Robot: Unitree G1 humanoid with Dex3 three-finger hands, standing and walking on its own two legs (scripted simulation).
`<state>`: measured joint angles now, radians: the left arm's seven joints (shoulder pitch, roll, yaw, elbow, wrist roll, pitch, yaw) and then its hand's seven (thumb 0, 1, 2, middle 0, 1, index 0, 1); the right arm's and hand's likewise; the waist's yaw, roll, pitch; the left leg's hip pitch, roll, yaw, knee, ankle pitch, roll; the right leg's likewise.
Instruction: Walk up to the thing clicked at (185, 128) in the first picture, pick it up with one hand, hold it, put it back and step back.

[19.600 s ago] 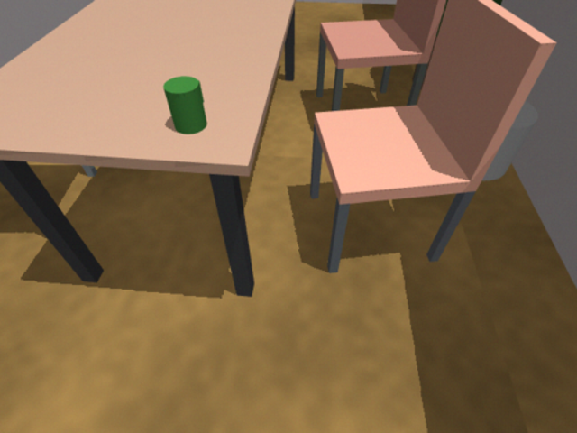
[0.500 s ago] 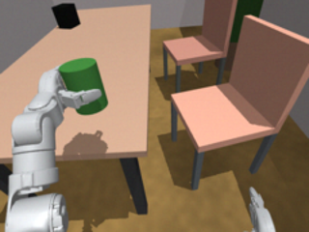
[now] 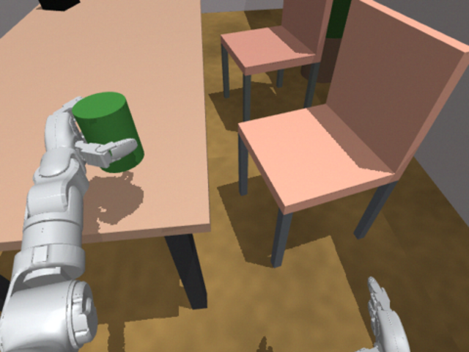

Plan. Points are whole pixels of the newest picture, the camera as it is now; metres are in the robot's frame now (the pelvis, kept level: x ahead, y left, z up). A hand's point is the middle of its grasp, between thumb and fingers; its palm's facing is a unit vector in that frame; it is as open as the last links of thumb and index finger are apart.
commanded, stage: crouch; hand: left
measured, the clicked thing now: (114, 127) +0.45 +0.19 +0.18
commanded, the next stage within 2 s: lower in 0.50 s
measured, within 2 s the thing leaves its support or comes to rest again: rests again in 1.34 s
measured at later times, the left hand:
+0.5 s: hand (110, 138) +0.47 +0.21 +0.14, palm faces +0.25 -0.97 -0.01, open 11.2 cm
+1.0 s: hand (118, 156) +0.49 +0.22 +0.09, palm faces +0.24 -0.97 -0.01, open 11.2 cm
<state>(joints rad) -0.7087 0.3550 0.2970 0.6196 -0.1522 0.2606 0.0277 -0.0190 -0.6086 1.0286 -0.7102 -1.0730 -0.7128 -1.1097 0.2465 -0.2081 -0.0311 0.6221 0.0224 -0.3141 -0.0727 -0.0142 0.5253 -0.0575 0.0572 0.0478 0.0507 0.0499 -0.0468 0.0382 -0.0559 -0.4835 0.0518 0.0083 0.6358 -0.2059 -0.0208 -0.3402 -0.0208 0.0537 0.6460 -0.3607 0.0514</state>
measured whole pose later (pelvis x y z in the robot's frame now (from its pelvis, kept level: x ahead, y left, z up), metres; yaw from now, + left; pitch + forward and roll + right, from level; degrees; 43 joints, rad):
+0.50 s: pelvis +0.02 +0.00 +0.00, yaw +0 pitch +7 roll -1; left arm -0.72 0.39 0.33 0.82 -0.13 0.01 0.02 -0.02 -0.61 1.04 -0.70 -1.08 -0.70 -1.12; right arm 0.24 -0.21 -0.03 0.57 0.01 -0.20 -0.05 -0.01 0.52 -0.06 0.06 0.05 0.05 0.05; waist -0.07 0.02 -0.06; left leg -0.54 0.07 0.01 0.66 -0.23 -0.02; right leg -0.38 -0.01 0.05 0.64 -0.37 0.05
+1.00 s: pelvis +0.01 +0.00 -0.02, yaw -1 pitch +12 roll -2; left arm -0.73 0.42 0.37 0.93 -0.11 -0.15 -0.01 -0.02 -0.61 1.03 -0.71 -1.07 -0.71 -1.11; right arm 0.26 -0.21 -0.03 0.44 -0.01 -0.09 -0.03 -0.01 0.49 -0.07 0.06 0.05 0.05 0.05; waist -0.11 0.01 -0.08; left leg -0.71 0.08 0.00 0.79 -0.28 -0.02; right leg -0.55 0.01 0.05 0.76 -0.41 0.05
